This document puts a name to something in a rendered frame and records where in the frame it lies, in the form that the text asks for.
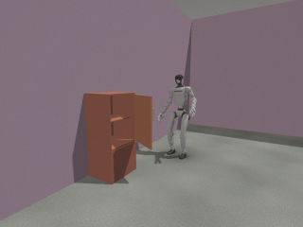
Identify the left robot hand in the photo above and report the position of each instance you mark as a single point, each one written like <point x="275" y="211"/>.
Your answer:
<point x="192" y="110"/>

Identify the right robot hand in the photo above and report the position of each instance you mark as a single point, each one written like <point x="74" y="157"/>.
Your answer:
<point x="160" y="116"/>

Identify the handle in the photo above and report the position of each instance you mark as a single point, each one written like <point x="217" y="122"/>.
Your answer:
<point x="153" y="114"/>

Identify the left robot foot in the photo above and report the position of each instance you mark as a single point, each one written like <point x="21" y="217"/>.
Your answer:
<point x="182" y="156"/>

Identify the robot left forearm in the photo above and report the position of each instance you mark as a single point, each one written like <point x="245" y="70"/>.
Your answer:
<point x="193" y="103"/>

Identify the robot right upper arm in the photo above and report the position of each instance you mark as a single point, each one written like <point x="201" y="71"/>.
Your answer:
<point x="170" y="95"/>

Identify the left robot shin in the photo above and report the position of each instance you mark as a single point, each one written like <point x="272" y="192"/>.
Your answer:
<point x="183" y="142"/>

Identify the robot right forearm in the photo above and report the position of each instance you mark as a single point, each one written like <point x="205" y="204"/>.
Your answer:
<point x="165" y="108"/>

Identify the robot left upper arm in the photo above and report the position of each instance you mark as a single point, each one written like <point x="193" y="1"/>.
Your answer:
<point x="189" y="90"/>

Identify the cupboard door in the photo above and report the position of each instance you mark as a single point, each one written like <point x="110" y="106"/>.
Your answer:
<point x="143" y="120"/>

